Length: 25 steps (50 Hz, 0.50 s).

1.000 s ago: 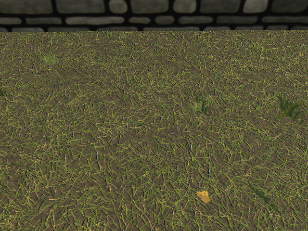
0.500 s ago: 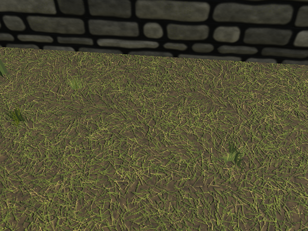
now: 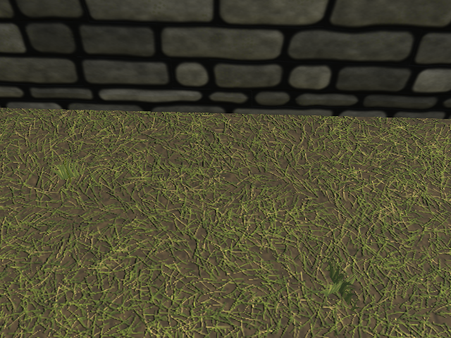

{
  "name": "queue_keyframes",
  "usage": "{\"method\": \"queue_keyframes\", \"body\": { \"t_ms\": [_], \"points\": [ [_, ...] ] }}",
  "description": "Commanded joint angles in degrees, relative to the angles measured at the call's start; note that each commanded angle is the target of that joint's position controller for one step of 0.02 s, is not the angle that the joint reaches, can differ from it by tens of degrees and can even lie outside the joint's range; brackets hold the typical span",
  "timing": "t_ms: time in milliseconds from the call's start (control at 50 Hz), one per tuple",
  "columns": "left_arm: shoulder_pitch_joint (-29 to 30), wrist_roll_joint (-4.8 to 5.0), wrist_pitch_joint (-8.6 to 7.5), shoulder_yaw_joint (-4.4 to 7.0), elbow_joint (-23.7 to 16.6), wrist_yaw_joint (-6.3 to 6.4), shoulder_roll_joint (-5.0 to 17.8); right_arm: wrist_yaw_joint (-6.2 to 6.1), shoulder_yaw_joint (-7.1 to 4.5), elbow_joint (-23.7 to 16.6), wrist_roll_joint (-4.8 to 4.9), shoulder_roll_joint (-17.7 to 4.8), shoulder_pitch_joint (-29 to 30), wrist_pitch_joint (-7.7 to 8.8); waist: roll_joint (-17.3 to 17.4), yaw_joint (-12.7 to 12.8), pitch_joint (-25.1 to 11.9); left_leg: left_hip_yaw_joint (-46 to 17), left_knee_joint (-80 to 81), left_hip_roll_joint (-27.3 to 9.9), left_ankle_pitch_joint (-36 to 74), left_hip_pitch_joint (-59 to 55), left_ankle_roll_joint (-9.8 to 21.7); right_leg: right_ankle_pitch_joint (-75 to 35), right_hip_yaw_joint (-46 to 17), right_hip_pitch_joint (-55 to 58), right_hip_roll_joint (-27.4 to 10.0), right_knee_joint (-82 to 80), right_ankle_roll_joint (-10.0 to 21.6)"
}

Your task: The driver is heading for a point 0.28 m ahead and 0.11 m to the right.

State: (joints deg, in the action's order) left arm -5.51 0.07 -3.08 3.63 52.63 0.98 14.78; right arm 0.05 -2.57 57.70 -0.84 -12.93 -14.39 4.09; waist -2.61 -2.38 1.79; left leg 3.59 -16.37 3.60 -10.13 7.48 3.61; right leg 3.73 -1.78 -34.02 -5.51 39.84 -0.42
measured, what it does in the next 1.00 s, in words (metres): steps on the spot: right foot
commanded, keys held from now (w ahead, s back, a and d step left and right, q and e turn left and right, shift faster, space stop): no key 1.00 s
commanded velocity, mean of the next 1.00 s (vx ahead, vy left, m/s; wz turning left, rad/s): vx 0.04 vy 0.00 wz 0.00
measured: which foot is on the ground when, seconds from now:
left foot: down 0.00-1.00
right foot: up 0.00-0.08, down 0.10-1.00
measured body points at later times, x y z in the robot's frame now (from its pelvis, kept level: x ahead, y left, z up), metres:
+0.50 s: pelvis +0.08 -0.03 -0.02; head +0.10 -0.03 +0.43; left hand +0.21 +0.22 -0.15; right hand +0.10 -0.29 -0.17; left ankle -0.01 +0.09 -0.75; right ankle +0.15 -0.14 -0.75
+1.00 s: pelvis +0.07 -0.02 -0.02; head +0.08 -0.02 +0.43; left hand +0.16 +0.23 -0.16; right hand +0.04 -0.26 -0.17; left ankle -0.01 +0.09 -0.75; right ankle +0.15 -0.14 -0.75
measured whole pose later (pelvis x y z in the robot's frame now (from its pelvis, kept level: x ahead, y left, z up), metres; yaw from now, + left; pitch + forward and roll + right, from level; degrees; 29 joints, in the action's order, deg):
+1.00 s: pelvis +0.07 -0.02 -0.02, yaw +0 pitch -1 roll +0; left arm -5.5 0.1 1.2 3.0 62.6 1.9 12.1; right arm -2.3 -0.8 63.7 -0.5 -10.3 -18.9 0.8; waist -0.3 -0.3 2.3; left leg 2.2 -28.9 -0.6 -22.8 5.0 0.0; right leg 8.6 1.0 -19.8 0.3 29.5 1.0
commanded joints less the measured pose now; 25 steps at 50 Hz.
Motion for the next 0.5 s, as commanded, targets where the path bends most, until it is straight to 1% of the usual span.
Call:
{"method": "queue_keyframes", "body": {
  "t_ms": [20, 60, 80, 100, 120, 140, 160, 180, 200, 220, 240, 260, 280, 320, 360, 420, 500],
  "points": [
    [-0.8, 0.01, 0.15, 0.43, -1.7, -0.22, 3.4, -0.58, -1.53, -1.9, 0.45, -9.4, 1.5, 0.00, 7.3, 1.5, -4.9, -4.7, 1.2, -14.5, 34.0, 1.1, 7.5, -3.3, 0.9, 10.4, 1.7, -5.3, 0.2],
    [-0.4, -0.42, 0.02, 0.63, -1.8, -0.42, 4.2, -0.74, -1.48, -1.3, 0.97, -9.2, 2.1, -0.61, 7.1, 2.2, -4.4, -6.1, -2.2, -15.2, 31.3, -0.5, 6.8, -1.0, 1.0, 11.8, 2.3, -8.8, 1.4],
    [-2.1, -0.74, -0.16, 0.81, -1.2, -0.50, 4.4, -0.87, -1.33, -1.2, 1.43, -8.8, 2.8, -0.92, 6.4, 3.6, -4.7, -6.0, -5.0, -14.2, 28.4, -0.3, 5.4, -4.2, 1.5, 15.2, 2.9, -13.2, 2.3],
    [-3.8, -1.15, -0.33, 1.40, -0.4, -0.34, 6.5, -0.89, -1.09, -0.7, 1.25, -7.9, 0.6, -0.97, 4.0, 3.9, -5.7, -5.7, -8.2, -11.6, 23.8, 0.2, 2.9, -15.9, 0.1, 20.4, 1.8, -17.2, 3.5],
    [-5.0, -1.51, -0.35, 2.02, -0.2, 0.02, 10.0, -0.92, -0.83, -0.7, -0.05, -6.9, -2.5, -0.61, 0.0, 1.7, -8.7, -3.9, -12.6, -7.8, 14.4, 3.9, 0.4, -35.3, -4.1, 28.4, -3.2, -13.7, 5.5],
    [-4.8, -1.52, 0.21, 1.43, 0.4, 0.26, 8.5, -0.93, 0.07, 1.2, -0.34, -3.1, -9.6, -0.51, -6.9, -1.6, -12.9, -2.8, -15.5, -5.2, -2.3, 10.5, -2.5, -40.3, -9.3, 36.9, -8.6, -10.8, 11.8],
    [-5.1, -0.87, 0.85, 0.52, 0.9, 0.01, 4.3, -1.28, 0.11, 1.4, -0.01, -3.8, -7.5, -1.20, -7.0, 0.4, -13.3, -2.8, -17.1, -4.5, -11.6, 10.8, -4.0, -34.1, -12.0, 35.4, -9.9, -12.2, 14.2],
    [-3.5, -0.66, 1.30, 0.08, 1.1, -0.19, 3.3, -1.54, -0.14, 0.6, 0.65, -5.0, -4.7, -2.16, -6.4, 0.2, -11.7, -3.4, -15.7, -4.8, -12.6, 11.0, -4.2, -24.6, -12.6, 32.4, -9.2, -14.0, 13.6],
    [-0.8, -0.67, 1.73, 0.12, 0.7, -0.33, 4.0, -1.93, -0.22, 0.6, 0.87, -5.4, -3.2, -3.30, -5.4, -0.5, -10.3, -3.6, -12.9, -5.2, -10.1, 9.1, -4.0, -15.8, -12.0, 28.5, -7.5, -15.3, 11.7],
    [2.1, -0.50, 1.89, 0.20, -0.2, -0.53, 4.6, -2.17, -0.41, 0.8, 0.64, -6.5, -2.7, -4.28, -4.0, -0.8, -7.9, -3.5, -10.2, -5.3, -7.5, 7.4, -3.5, -9.0, -9.9, 24.3, -5.4, -15.9, 9.6],
    [3.5, -0.38, 1.82, 0.35, -0.5, -0.69, 5.1, -2.28, -0.46, 1.2, 0.47, -7.0, -2.5, -5.01, -3.4, -0.8, -6.4, -3.5, -8.8, -5.5, -5.9, 6.0, -3.1, -5.9, -7.7, 22.0, -3.4, -15.8, 7.6],
    [3.3, -0.15, 1.61, 0.47, -0.3, -0.75, 5.3, -2.31, -0.58, 1.7, 0.46, -7.5, -2.3, -5.23, -1.8, -0.2, -5.7, -3.4, -8.6, -5.6, -5.4, 5.8, -2.7, -6.6, -5.4, 21.6, -1.6, -15.3, 6.4],
    [2.9, -0.02, 1.36, 0.53, 0.3, -0.69, 5.3, -2.28, -0.52, 2.0, 0.46, -7.1, -2.4, -5.16, -1.1, -0.1, -6.3, -3.5, -8.2, -5.8, -3.8, 5.2, -2.5, -9.3, -4.4, 22.7, -0.9, -14.0, 6.0],
    [1.7, 0.15, 1.16, 0.53, 1.3, -0.44, 4.7, -2.11, -0.46, 2.6, 0.49, -6.9, -2.3, -4.68, 0.9, 0.7, -7.5, -3.8, -8.1, -6.3, 0.8, 4.7, -2.6, -16.0, -3.0, 25.5, -0.1, -11.5, 6.3],
    [1.3, 0.04, 1.38, 0.55, 2.1, -0.12, 4.5, -1.95, -0.38, 3.0, 0.60, -6.5, -1.8, -4.28, 1.9, 1.1, -8.0, -3.6, -8.5, -6.4, 3.1, 4.8, -2.8, -18.9, -2.4, 27.1, 0.3, -10.2, 6.8],
    [2.1, 0.07, 2.08, 0.60, 2.6, 0.09, 4.2, -1.94, -0.21, 3.6, 0.61, -5.9, -1.9, -4.33, 2.8, 1.1, -6.6, -3.3, -8.5, -6.4, 2.5, 5.4, -2.9, -16.6, -1.9, 26.9, 0.7, -10.1, 7.0],
    [3.0, 0.06, 2.88, 0.65, 3.3, 0.21, 3.9, -2.06, 0.03, 4.4, 0.50, -5.5, -2.7, -4.48, 2.9, 1.2, -4.1, -3.3, -7.7, -6.5, -0.9, 6.9, -2.6, -10.8, -1.3, 25.9, 1.5, -10.8, 6.3]
  ]
}}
